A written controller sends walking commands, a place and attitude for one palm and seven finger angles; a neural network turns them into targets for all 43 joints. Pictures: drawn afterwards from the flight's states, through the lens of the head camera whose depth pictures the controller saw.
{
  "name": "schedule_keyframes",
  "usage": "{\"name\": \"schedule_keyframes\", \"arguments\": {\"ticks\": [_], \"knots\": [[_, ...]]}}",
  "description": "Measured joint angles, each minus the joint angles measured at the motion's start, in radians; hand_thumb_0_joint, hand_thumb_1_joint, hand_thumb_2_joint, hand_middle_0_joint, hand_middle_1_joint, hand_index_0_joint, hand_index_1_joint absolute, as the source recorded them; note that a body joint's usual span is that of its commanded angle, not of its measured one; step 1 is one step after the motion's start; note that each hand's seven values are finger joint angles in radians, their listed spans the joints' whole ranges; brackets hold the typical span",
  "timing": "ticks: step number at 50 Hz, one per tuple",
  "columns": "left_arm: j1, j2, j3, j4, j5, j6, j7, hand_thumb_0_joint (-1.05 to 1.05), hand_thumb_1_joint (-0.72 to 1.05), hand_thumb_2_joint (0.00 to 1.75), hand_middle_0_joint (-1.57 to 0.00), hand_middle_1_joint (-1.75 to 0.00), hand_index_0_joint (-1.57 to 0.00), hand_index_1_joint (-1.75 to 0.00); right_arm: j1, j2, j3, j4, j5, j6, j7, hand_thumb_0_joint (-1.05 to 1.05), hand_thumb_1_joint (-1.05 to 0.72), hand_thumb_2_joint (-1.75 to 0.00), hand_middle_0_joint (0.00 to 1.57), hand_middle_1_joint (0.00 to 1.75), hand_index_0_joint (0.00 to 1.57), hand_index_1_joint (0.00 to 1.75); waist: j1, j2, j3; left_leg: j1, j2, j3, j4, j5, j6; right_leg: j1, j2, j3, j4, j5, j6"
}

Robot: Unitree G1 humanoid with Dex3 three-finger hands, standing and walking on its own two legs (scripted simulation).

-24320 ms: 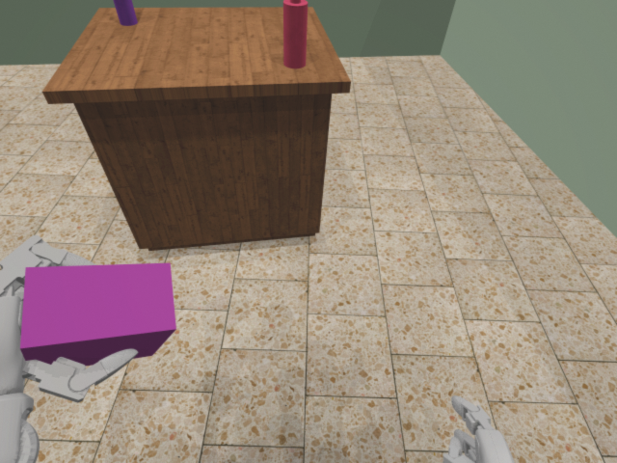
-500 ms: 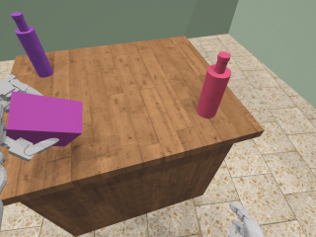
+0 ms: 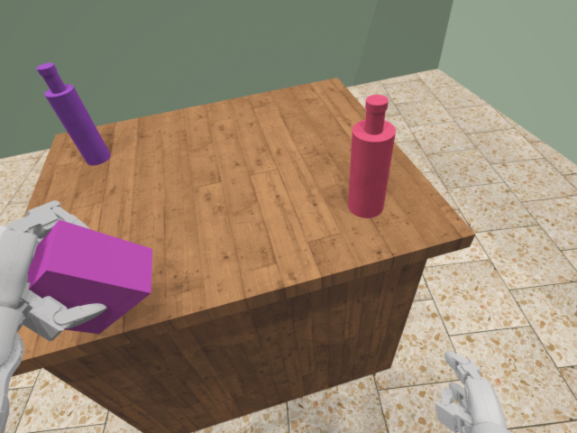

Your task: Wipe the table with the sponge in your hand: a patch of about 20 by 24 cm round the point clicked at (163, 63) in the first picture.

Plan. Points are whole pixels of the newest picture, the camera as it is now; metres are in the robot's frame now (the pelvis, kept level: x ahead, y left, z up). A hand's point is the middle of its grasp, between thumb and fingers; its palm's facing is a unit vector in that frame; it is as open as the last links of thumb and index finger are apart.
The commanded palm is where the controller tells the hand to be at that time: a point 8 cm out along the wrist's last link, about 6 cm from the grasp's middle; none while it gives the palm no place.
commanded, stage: turn the palm down, sponge in hand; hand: left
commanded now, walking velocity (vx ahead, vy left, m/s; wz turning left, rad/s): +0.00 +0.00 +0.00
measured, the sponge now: (96, 285) +0.24 +0.28 +0.13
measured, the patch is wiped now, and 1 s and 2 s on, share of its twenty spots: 0.00 0.00 0.00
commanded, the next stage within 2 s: move the sponge above the wiping area in 1.58 s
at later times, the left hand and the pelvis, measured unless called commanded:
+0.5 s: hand (87, 270) +0.23 +0.27 +0.17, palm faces +0.20 -0.37 -0.91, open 10.4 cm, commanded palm +0.19 +0.29 +0.24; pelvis +0.00 +0.00 +0.00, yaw -2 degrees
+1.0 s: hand (69, 253) +0.24 +0.28 +0.19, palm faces +0.17 -0.12 -0.98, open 10.4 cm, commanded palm +0.19 +0.30 +0.26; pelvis -0.01 +0.02 +0.01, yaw -2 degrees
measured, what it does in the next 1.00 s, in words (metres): stands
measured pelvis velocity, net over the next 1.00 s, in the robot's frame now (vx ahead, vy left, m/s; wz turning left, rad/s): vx -0.01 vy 0.02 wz -0.04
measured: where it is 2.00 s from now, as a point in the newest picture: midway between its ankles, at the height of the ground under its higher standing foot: outside the picture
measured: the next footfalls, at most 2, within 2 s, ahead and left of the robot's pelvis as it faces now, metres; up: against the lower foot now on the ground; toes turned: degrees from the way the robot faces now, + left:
none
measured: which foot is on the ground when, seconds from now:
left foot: down 0.00-1.00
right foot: down 0.00-1.00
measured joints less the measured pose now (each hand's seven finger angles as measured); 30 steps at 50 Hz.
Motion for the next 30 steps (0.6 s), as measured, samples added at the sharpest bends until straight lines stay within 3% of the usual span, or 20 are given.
{"name": "schedule_keyframes", "arguments": {"ticks": [4, 8, 10, 13, 16, 19, 24, 27, 30], "knots": [[0.034, 0.019, -0.053, -0.071, 0.035, -0.055, -0.029, -0.01, -0.52, 1.03, -0.68, -1.33, -0.71, -1.33, -0.005, 0.026, 0.001, -0.012, -0.009, -0.011, -0.008, 0.01, -0.9, -0.9, 0.2, 0.3, 0.2, 0.3, -0.011, -0.014, 0.001, 0.004, 0.005, 0.018, -0.008, -0.001, -0.007, -0.013, 0.006, 0.017, 0.014, -0.005, -0.01], [0.091, 0.055, -0.039, -0.171, 0.048, -0.101, 0.012, -0.01, -0.52, 1.03, -0.68, -1.33, -0.71, -1.33, 0.011, 0.045, -0.004, -0.021, -0.009, -0.01, 0.005, 0.01, -0.9, -0.9, 0.2, 0.3, 0.2, 0.3, -0.013, -0.035, -0.013, 0.012, 0.015, 0.033, -0.015, -0.009, -0.019, -0.015, 0.016, 0.031, 0.019, -0.012, -0.02], [0.102, 0.066, -0.021, -0.191, 0.055, -0.077, 0.042, -0.01, -0.52, 1.03, -0.68, -1.33, -0.71, -1.33, 0.021, 0.041, -0.009, -0.023, -0.002, 0.004, 0.012, 0.01, -0.9, -0.9, 0.2, 0.3, 0.2, 0.3, -0.009, -0.031, -0.02, 0.02, 0.019, 0.037, -0.017, -0.012, -0.022, -0.009, 0.021, 0.035, 0.015, -0.013, -0.022], [0.091, 0.078, -0.002, -0.175, 0.074, 0.013, 0.065, -0.01, -0.52, 1.03, -0.68, -1.33, -0.71, -1.32, 0.028, 0.018, -0.016, -0.02, 0.009, 0.034, 0.014, 0.01, -0.9, -0.9, 0.2, 0.3, 0.2, 0.3, -0.004, -0.011, -0.025, 0.029, 0.019, 0.039, -0.019, -0.014, -0.021, 0.001, 0.021, 0.037, 0.012, -0.012, -0.02], [0.069, 0.094, 0.002, -0.121, 0.102, 0.105, 0.045, -0.01, -0.52, 1.03, -0.68, -1.33, -0.71, -1.32, 0.021, -0.008, -0.014, -0.012, 0.021, 0.055, 0.005, 0.01, -0.9, -0.9, 0.2, 0.3, 0.2, 0.3, -0.005, 0.005, -0.021, 0.032, 0.014, 0.036, -0.019, -0.011, -0.014, 0.005, 0.016, 0.035, 0.013, -0.013, -0.015], [0.044, 0.097, -0.021, -0.082, 0.143, 0.154, 0.004, -0.01, -0.52, 1.03, -0.68, -1.33, -0.71, -1.32, 0.014, -0.025, -0.012, -0.013, 0.026, 0.056, -0.01, 0.01, -0.9, -0.9, 0.2, 0.3, 0.2, 0.3, -0.005, 0.012, -0.009, 0.031, 0.009, 0.033, -0.016, -0.008, -0.007, 0.007, 0.011, 0.032, 0.015, -0.011, -0.01], [0.028, 0.069, -0.102, -0.123, 0.215, 0.103, -0.033, -0.01, -0.52, 1.03, -0.68, -1.33, -0.71, -1.32, -0.005, -0.019, -0.012, -0.021, 0.017, 0.026, -0.027, 0.02, -0.91, -0.9, 0.2, 0.3, 0.2, 0.3, 0.003, 0.001, 0.006, 0.032, 0.004, 0.034, -0.016, -0.002, -0.005, 0.009, 0.006, 0.033, 0.013, -0.004, -0.007], [0.032, 0.078, -0.14, -0.169, 0.258, 0.066, -0.02, -0.01, -0.52, 1.03, -0.68, -1.33, -0.71, -1.32, -0.02, -0.001, -0.005, -0.022, 0.009, 0.015, -0.024, 0.02, -0.91, -0.9, 0.2, 0.3, 0.2, 0.3, 0.007, -0.011, 0.0, 0.042, 0.003, 0.04, -0.026, 0.002, -0.005, 0.016, 0.005, 0.04, 0.006, 0.001, -0.006], [0.006, 0.096, -0.15, -0.171, 0.289, 0.08, 0.005, -0.01, -0.52, 1.03, -0.68, -1.33, -0.71, -1.32, -0.034, 0.015, 0.004, -0.022, 0.012, 0.021, -0.014, 0.02, -0.91, -0.9, 0.2, 0.3, 0.2, 0.3, 0.011, -0.013, -0.009, 0.059, 0.001, 0.044, -0.042, 0.009, -0.003, 0.032, 0.003, 0.044, -0.009, 0.008, -0.003]]}}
